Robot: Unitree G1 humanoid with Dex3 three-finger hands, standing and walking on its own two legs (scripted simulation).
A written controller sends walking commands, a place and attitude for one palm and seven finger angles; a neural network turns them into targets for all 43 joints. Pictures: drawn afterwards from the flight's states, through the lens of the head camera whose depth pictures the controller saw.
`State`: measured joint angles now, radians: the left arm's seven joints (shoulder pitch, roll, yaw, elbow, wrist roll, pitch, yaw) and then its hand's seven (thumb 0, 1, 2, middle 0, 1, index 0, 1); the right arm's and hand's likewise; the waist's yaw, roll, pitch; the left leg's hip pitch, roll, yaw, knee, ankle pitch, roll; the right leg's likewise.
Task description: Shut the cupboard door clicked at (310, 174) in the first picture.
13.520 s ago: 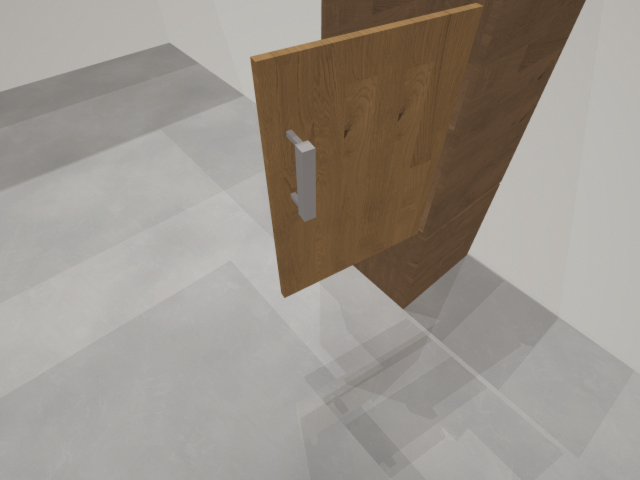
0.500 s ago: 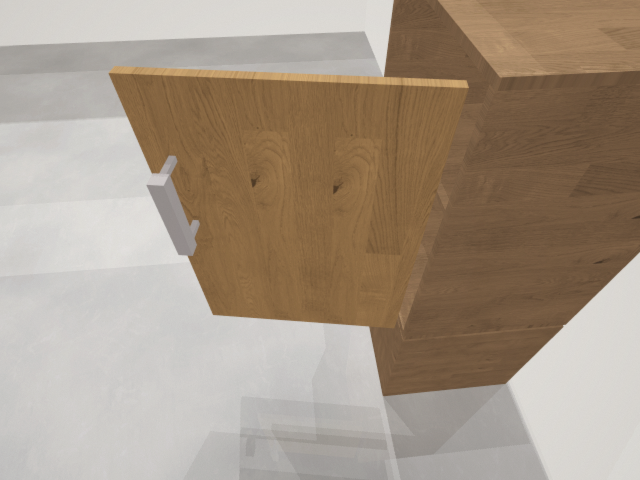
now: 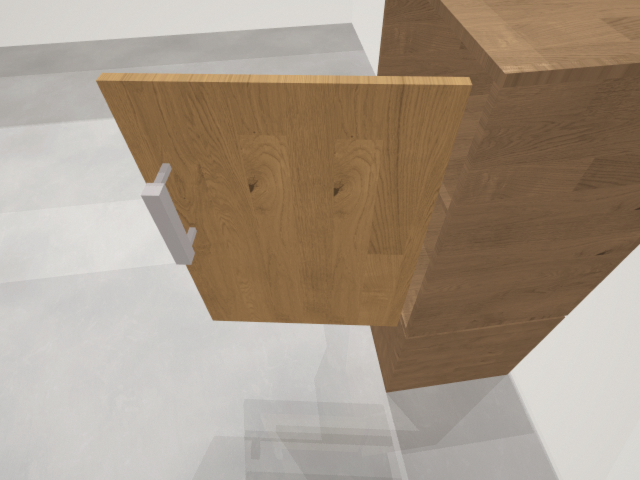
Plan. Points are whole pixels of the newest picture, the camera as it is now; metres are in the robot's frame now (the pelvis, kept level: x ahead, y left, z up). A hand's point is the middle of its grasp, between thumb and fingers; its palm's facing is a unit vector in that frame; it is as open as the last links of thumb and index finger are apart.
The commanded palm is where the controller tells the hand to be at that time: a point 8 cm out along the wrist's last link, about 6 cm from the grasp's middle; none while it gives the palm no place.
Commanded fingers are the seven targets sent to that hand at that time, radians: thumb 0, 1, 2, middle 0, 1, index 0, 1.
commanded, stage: come to a stop and stand still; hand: left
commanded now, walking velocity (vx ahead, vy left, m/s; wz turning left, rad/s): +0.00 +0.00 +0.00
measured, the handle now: (175, 216) +0.45 +0.25 +0.05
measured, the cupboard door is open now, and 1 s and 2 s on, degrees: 80 80 80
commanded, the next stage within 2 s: look again from close up in 0.56 s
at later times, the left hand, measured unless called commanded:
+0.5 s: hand out of the picture -0.02 +0.18 -0.17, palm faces +0.01 -0.98 -0.22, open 7.4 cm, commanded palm none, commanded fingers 0.00 0.90 0.90 -0.20 -0.30 -0.20 -0.30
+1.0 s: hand out of the picture -0.02 +0.17 -0.17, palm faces +0.01 -0.98 -0.19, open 7.3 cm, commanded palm none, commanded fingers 0.00 0.90 0.90 -0.20 -0.30 -0.20 -0.30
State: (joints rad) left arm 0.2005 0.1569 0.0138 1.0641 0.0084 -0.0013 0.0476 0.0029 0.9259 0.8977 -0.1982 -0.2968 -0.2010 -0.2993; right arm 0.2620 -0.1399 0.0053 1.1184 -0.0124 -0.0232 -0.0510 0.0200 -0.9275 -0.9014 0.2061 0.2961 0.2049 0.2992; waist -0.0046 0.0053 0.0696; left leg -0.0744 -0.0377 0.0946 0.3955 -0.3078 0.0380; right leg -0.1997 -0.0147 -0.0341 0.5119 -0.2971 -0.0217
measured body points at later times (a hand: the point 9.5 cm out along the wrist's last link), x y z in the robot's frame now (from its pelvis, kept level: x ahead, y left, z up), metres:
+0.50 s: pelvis -0.03 +0.00 +0.00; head -0.03 -0.01 +0.45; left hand -0.02 +0.23 -0.15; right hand -0.02 -0.23 -0.16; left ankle -0.06 +0.09 -0.74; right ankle -0.02 -0.10 -0.74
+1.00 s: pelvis -0.02 +0.00 +0.00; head -0.01 +0.00 +0.45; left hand -0.02 +0.22 -0.16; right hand -0.03 -0.21 -0.16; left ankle -0.06 +0.09 -0.74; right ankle -0.01 -0.10 -0.74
